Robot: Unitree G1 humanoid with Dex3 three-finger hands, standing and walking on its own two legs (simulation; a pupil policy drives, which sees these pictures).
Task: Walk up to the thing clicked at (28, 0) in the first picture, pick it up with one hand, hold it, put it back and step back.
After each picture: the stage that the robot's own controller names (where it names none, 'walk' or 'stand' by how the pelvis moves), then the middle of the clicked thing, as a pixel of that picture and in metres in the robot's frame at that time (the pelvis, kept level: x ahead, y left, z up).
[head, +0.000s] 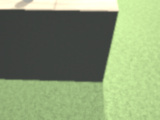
stand; out of the picture +0.95 +0.32 +0.05
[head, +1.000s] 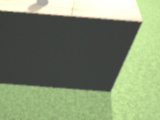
walk; out of the picture +0.86 +0.20 +0.07
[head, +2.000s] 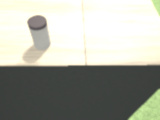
walk; (40, 33) +0.51 +0.15 +0.07
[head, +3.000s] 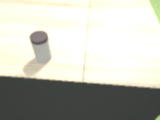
stand; (41, 47) +0.47 +0.17 +0.06
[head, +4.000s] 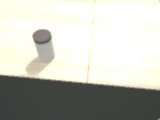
stand; (44, 46) +0.47 +0.15 +0.05
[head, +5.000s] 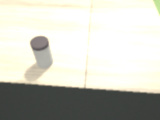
stand; (42, 52) +0.45 +0.16 +0.05
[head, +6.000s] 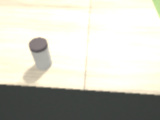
stand; (41, 54) +0.45 +0.17 +0.05
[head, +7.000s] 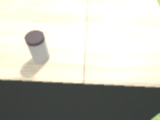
rise first; (38, 47) +0.45 +0.17 +0.05
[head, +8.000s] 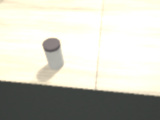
rise first; (54, 54) +0.45 +0.15 +0.05
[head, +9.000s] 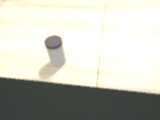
go down; (56, 51) +0.46 +0.15 +0.05
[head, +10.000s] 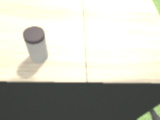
go down; (36, 45) +0.45 +0.13 +0.06
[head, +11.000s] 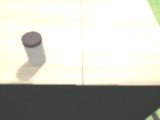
go down; (35, 49) +0.46 +0.15 +0.06
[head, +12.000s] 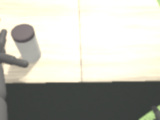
close in; (27, 44) +0.44 +0.16 +0.09
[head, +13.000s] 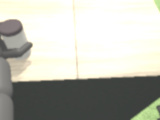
lift; (16, 40) +0.45 +0.18 +0.10
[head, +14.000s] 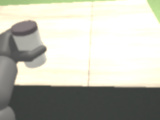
lift; (30, 44) +0.35 +0.15 +0.23
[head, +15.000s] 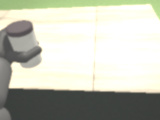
hold; (25, 45) +0.33 +0.17 +0.24
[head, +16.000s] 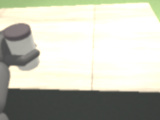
hold; (23, 48) +0.33 +0.17 +0.23
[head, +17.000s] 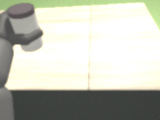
crouch; (26, 28) +0.37 +0.15 +0.27
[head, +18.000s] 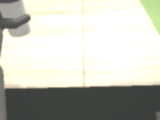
lower; (14, 14) +0.45 +0.18 +0.25
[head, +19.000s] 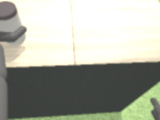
lower; (10, 24) +0.49 +0.17 +0.11
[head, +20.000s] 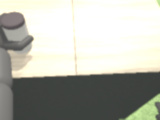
lower; (17, 34) +0.47 +0.17 +0.10
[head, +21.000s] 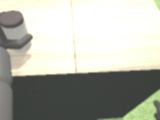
lower; (16, 32) +0.48 +0.16 +0.10
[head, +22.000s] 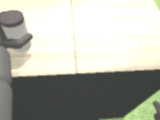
lower; (17, 32) +0.48 +0.16 +0.10
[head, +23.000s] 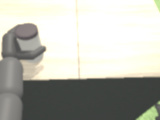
open; (30, 43) +0.44 +0.14 +0.09
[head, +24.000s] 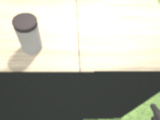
rise; (28, 35) +0.45 +0.14 +0.10
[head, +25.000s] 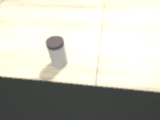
sink last; (57, 52) +0.44 +0.14 +0.07
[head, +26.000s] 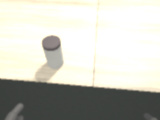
stand; (53, 52) +0.44 +0.13 +0.06
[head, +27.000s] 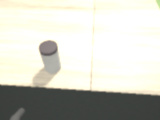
stand; (50, 57) +0.43 +0.14 +0.05
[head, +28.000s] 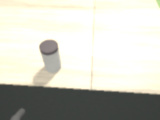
stand; (51, 56) +0.43 +0.14 +0.05
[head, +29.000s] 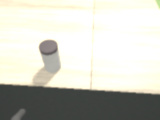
stand; (50, 56) +0.43 +0.14 +0.05
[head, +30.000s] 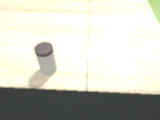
walk; (46, 59) +0.43 +0.14 +0.06
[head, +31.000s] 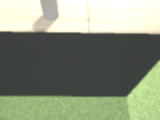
walk; (49, 3) +0.61 +0.14 +0.08
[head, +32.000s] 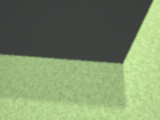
walk; out of the picture +0.98 +0.12 +0.08
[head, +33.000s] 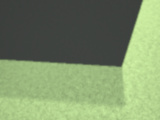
stand; out of the picture +1.11 +0.13 +0.07
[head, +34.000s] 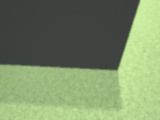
stand; out of the picture +1.09 +0.13 +0.05
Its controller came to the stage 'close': yes
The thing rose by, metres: 0.21
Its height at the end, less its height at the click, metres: +0.00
